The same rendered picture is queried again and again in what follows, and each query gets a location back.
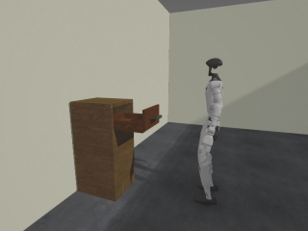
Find handle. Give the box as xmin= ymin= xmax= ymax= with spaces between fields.
xmin=150 ymin=115 xmax=163 ymax=120

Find left robot upper arm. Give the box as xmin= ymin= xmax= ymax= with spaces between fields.
xmin=210 ymin=81 xmax=223 ymax=109

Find robot left forearm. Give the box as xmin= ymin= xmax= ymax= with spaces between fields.
xmin=206 ymin=104 xmax=221 ymax=136

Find drawer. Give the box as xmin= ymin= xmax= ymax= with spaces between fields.
xmin=113 ymin=104 xmax=160 ymax=133

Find right robot foot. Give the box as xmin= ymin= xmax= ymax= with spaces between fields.
xmin=197 ymin=184 xmax=218 ymax=192

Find left robot hand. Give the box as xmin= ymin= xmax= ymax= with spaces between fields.
xmin=198 ymin=134 xmax=214 ymax=156

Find cabinet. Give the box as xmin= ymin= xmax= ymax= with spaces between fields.
xmin=69 ymin=97 xmax=135 ymax=202

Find humanoid robot torso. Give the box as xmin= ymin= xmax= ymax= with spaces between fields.
xmin=205 ymin=78 xmax=223 ymax=131

